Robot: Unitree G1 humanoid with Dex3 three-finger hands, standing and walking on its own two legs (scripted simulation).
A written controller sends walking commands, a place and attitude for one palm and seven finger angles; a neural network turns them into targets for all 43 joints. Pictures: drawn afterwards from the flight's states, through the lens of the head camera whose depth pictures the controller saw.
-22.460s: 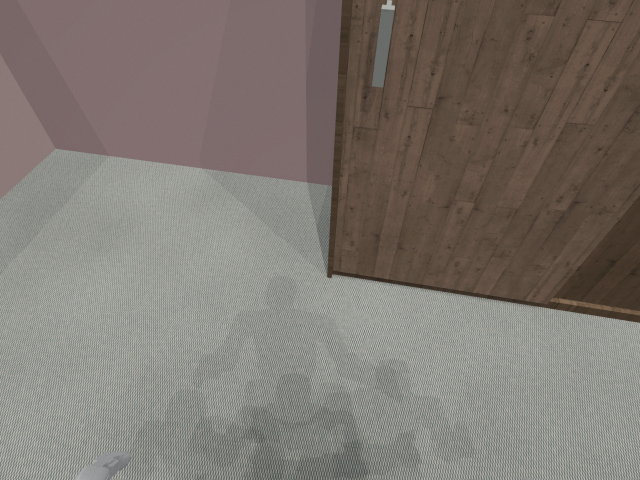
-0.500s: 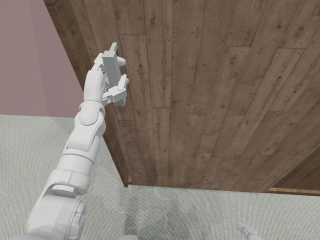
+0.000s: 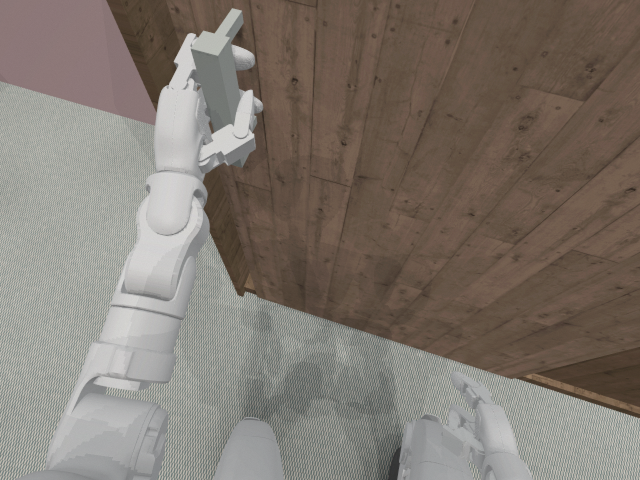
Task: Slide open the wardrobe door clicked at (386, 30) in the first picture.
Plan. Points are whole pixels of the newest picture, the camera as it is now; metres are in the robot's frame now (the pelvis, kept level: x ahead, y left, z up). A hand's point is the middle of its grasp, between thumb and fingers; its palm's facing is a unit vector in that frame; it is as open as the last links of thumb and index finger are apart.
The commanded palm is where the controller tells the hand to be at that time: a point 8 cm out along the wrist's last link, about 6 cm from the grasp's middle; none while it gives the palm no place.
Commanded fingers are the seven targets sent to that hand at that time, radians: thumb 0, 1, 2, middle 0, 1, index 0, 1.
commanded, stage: step sideways, sliding the door along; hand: left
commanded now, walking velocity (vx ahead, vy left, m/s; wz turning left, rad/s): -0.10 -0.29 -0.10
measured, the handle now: (234, 94) +0.45 +0.21 +0.14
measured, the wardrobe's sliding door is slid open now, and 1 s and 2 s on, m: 0.05 0.41 0.60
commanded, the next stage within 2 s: stop walking and hold the door there in 1.68 s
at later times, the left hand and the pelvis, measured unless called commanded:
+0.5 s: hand (367, 164) +0.40 +0.06 +0.14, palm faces +0.26 -0.96 -0.02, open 6.6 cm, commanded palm +0.36 +0.04 +0.13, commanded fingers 0.00 0.90 0.90 -0.45 -1.40 -0.45 -1.40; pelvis +0.05 -0.13 +0.00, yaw +2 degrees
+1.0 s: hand (601, 239) +0.37 -0.17 +0.14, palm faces +0.03 -1.00 -0.03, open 6.9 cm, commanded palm +0.35 -0.15 +0.14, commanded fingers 0.00 0.90 0.90 -0.45 -1.40 -0.45 -1.40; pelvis +0.04 -0.28 -0.01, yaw +0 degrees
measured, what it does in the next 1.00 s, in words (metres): steps to the right: right foot, then left foot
